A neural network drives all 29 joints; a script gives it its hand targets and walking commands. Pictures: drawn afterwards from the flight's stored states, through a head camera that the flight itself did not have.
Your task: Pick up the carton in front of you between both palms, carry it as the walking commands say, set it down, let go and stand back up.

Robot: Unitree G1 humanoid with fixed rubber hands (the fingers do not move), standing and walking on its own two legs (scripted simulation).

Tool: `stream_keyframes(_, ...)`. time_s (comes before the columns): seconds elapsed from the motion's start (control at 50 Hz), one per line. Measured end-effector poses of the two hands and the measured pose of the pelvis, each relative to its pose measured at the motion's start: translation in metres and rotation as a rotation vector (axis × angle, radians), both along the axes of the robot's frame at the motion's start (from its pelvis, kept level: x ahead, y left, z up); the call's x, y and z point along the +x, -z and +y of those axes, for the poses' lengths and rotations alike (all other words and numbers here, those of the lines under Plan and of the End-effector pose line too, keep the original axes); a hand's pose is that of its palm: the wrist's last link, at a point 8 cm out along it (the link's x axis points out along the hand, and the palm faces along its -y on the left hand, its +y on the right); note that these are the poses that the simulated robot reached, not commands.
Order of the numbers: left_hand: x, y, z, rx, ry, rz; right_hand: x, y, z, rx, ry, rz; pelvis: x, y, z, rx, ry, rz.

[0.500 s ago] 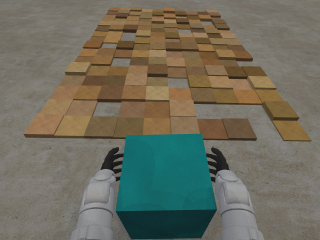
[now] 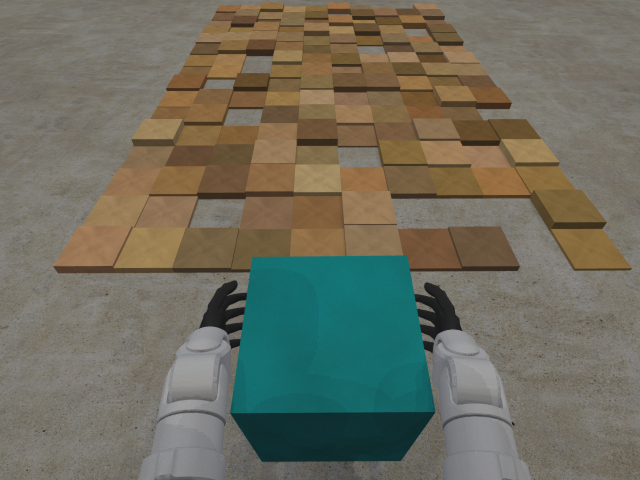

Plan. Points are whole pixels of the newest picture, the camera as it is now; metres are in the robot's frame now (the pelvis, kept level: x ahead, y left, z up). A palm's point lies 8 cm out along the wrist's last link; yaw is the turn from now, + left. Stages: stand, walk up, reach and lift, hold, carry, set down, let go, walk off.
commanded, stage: reach and lift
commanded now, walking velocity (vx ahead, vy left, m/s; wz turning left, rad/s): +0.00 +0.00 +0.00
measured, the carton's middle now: (330, 364) +0.30 +0.00 -0.05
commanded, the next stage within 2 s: hold in 0.40 s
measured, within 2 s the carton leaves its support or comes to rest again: neither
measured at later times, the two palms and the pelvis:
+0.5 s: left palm (208, 334) +0.29 +0.15 +0.04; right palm (444, 328) +0.30 -0.15 +0.04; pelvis +0.01 +0.00 +0.00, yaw +1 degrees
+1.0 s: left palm (209, 343) +0.27 +0.15 +0.05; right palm (454, 344) +0.28 -0.15 +0.05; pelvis -0.01 +0.00 +0.00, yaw +1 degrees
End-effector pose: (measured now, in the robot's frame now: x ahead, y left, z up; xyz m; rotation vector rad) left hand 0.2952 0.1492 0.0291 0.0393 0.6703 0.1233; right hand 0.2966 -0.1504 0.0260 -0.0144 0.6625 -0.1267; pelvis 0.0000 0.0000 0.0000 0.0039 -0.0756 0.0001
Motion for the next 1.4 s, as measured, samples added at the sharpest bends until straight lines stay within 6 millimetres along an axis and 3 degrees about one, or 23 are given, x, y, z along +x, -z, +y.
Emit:
stream_keyframes(0.44,-0.003,-0.013,0.005,0.002,-0.026,-0.017,0.007,-0.016,0.005,0.003,-0.024,-0.018,0.007,-0.001,-0.006,-0.002,-0.009,-0.032)
stream_keyframes(0.64,-0.011,-0.02,0.001,-0.002,0.003,-0.012,-0.009,-0.024,0.001,-0.025,-0.014,-0.013,0.007,-0.003,-0.001,-0.005,-0.013,-0.061)
stream_keyframes(0.8,-0.02,-0.016,-0.001,0.012,0.014,0.008,-0.02,-0.019,-0.001,-0.017,-0.007,0.007,-0.001,-0.003,0.0,-0.003,-0.01,-0.078)
stream_keyframes(1.02,-0.02,-0.02,-0.002,-0.005,-0.011,-0.007,-0.017,-0.02,-0.002,0.009,-0.002,-0.008,-0.011,0.0,-0.003,-0.002,-0.008,-0.079)
stream_keyframes(1.4,-0.014,-0.021,-0.008,0.013,0.0,-0.005,-0.011,-0.02,-0.007,-0.009,-0.016,-0.007,0.001,-0.003,-0.01,0.002,-0.005,-0.055)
